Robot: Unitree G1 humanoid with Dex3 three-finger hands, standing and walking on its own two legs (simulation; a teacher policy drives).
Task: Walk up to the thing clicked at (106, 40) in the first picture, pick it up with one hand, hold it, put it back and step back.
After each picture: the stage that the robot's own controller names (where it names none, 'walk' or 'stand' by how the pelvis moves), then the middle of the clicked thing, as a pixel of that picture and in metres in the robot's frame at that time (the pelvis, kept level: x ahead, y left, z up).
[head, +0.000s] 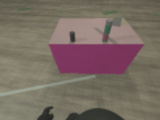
stand; (107, 31) +0.93 -0.13 +0.03
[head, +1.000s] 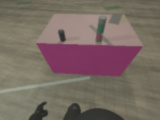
walk; (100, 30) +0.82 -0.02 +0.06
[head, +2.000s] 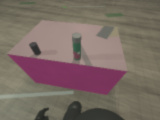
walk; (76, 48) +0.55 +0.20 +0.04
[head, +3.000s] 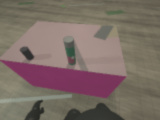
stand; (70, 52) +0.49 +0.18 +0.06
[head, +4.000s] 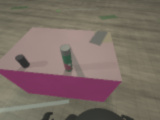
stand; (67, 59) +0.44 +0.22 +0.03
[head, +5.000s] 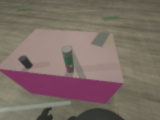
stand; (68, 60) +0.45 +0.20 +0.02
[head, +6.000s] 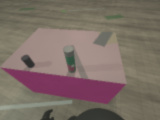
stand; (70, 60) +0.45 +0.18 +0.02
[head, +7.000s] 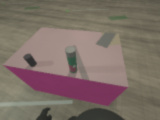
stand; (72, 61) +0.44 +0.17 +0.02
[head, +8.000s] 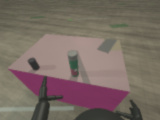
rise first; (73, 64) +0.43 +0.17 +0.03
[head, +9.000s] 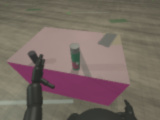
go down; (75, 58) +0.48 +0.15 +0.04
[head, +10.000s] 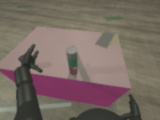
go down; (72, 62) +0.42 +0.15 +0.04
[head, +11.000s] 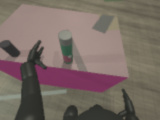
close in; (67, 50) +0.46 +0.16 +0.08
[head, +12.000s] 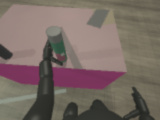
go down; (59, 47) +0.46 +0.18 +0.10
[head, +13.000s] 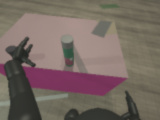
go down; (68, 53) +0.46 +0.15 +0.07
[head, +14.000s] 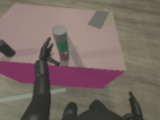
close in; (62, 46) +0.48 +0.17 +0.09
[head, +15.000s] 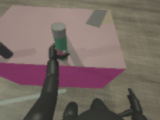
lift; (61, 44) +0.48 +0.16 +0.11
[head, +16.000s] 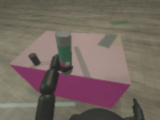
lift; (65, 55) +0.33 +0.17 +0.22
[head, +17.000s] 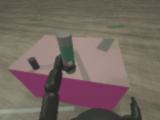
hold; (67, 55) +0.33 +0.15 +0.23
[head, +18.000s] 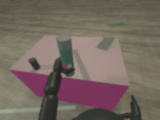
hold; (67, 58) +0.33 +0.16 +0.21
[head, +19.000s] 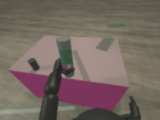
hold; (66, 59) +0.33 +0.16 +0.20
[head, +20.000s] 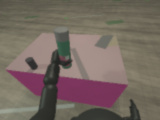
crouch; (64, 50) +0.37 +0.17 +0.22
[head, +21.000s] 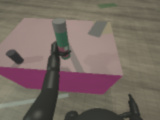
lower; (62, 41) +0.48 +0.17 +0.16
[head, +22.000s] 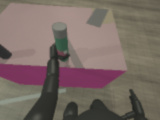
lower; (62, 45) +0.47 +0.16 +0.10
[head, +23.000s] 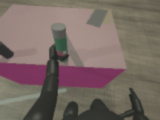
lower; (61, 45) +0.47 +0.16 +0.10
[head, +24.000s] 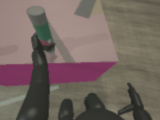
lower; (44, 34) +0.53 +0.20 +0.12
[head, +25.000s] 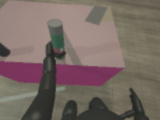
rest; (58, 42) +0.49 +0.18 +0.10
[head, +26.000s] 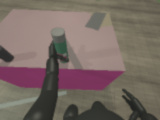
withdraw; (61, 48) +0.47 +0.16 +0.10
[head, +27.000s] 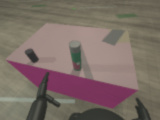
sink last; (76, 57) +0.43 +0.16 +0.08
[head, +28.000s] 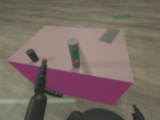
sink last; (74, 55) +0.47 +0.18 +0.08
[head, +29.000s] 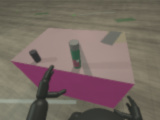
stand; (75, 55) +0.47 +0.17 +0.08
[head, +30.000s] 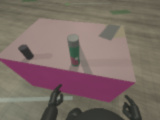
stand; (74, 52) +0.46 +0.15 +0.10
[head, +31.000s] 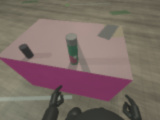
stand; (73, 51) +0.47 +0.17 +0.10
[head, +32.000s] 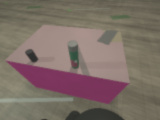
stand; (74, 56) +0.47 +0.17 +0.05
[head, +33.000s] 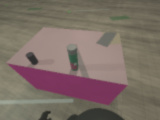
stand; (73, 58) +0.47 +0.18 +0.03
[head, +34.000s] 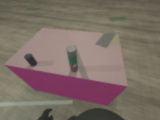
stand; (72, 60) +0.45 +0.17 +0.02
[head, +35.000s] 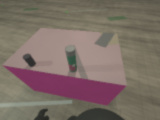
walk; (71, 60) +0.46 +0.17 +0.03
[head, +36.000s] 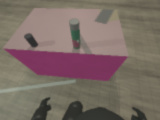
walk; (75, 36) +0.61 +0.17 +0.05
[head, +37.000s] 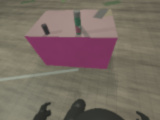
walk; (77, 23) +0.92 +0.24 +0.04
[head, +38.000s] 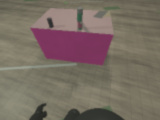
stand; (79, 19) +1.09 +0.20 +0.04
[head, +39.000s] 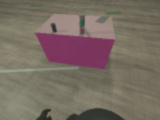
stand; (82, 24) +1.08 +0.18 +0.02
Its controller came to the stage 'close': yes
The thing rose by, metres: 0.22
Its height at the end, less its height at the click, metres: +0.00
